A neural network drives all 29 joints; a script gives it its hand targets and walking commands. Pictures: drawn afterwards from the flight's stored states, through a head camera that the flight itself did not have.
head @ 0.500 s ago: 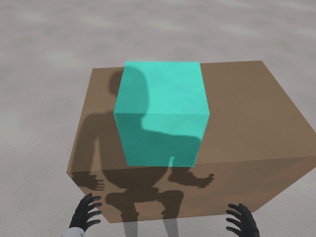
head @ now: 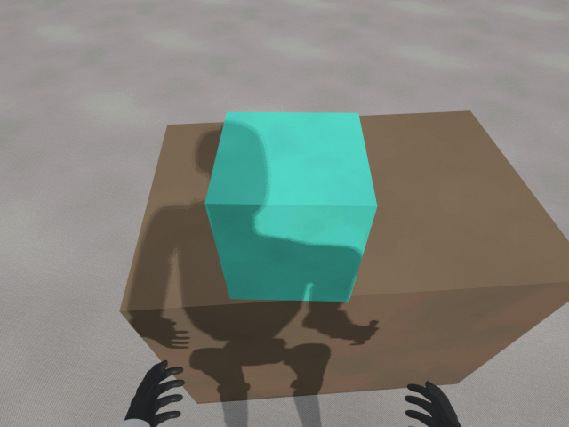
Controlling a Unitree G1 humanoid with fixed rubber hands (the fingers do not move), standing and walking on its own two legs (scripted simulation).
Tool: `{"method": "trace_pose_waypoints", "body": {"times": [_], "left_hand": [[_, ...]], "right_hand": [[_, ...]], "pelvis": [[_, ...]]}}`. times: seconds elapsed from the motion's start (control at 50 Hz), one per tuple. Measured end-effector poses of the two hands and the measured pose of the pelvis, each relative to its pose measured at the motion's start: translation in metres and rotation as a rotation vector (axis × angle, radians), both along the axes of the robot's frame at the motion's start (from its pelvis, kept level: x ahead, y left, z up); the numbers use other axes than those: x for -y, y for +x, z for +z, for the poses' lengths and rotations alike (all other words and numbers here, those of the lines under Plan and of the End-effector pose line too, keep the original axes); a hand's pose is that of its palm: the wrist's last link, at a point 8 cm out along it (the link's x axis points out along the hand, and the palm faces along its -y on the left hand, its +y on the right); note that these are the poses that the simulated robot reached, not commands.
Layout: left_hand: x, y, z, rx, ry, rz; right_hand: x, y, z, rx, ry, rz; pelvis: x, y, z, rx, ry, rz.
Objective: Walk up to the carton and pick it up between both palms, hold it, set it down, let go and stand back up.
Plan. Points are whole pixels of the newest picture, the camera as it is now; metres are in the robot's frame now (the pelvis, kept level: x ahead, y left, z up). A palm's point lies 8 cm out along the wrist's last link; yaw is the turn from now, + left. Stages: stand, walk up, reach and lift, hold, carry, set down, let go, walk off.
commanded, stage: let go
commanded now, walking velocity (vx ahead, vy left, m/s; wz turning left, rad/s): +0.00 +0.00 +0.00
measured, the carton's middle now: (290, 211) +0.45 +0.02 +0.04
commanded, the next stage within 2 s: stand in 0.16 s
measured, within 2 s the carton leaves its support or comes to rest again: neither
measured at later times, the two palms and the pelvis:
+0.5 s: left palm out of the picture +0.11 +0.26 -0.10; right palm out of the picture +0.10 -0.25 -0.12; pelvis +0.01 +0.00 +0.00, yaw +0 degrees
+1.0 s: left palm out of the picture +0.09 +0.27 -0.11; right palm out of the picture +0.09 -0.25 -0.13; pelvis +0.00 +0.00 +0.00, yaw +0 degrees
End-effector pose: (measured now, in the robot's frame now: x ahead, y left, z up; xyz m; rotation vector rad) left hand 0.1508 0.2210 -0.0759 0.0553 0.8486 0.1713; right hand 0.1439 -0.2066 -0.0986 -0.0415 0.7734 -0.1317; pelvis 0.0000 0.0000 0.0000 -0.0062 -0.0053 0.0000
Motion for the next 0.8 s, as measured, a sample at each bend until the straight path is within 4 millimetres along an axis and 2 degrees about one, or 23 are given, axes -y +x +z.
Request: {"method": "trace_pose_waypoints", "body": {"times": [0.2, 0.36, 0.5, 0.8], "left_hand": [[-0.005, -0.001, 0.0, 0.007, 0.038, -0.034], [-0.031, -0.023, -0.012, -0.065, 0.129, -0.08], [-0.041, -0.039, -0.022, -0.14, 0.144, -0.067], [-0.046, -0.057, -0.031, -0.201, 0.146, -0.049]], "right_hand": [[0.002, -0.003, -0.002, -0.027, -0.005, 0.001], [0.026, -0.026, -0.019, -0.212, -0.038, -0.012], [0.041, -0.039, -0.024, -0.291, -0.07, -0.02], [0.043, -0.052, -0.029, -0.342, -0.068, -0.031]], "pelvis": [[0.0, 0.0, 0.0, 0.002, 0.001, 0.001], [0.003, 0.003, -0.001, 0.008, 0.009, 0.002], [0.003, 0.006, -0.001, 0.005, 0.01, 0.002], [0.003, 0.005, -0.001, 0.011, 0.009, 0.002]]}}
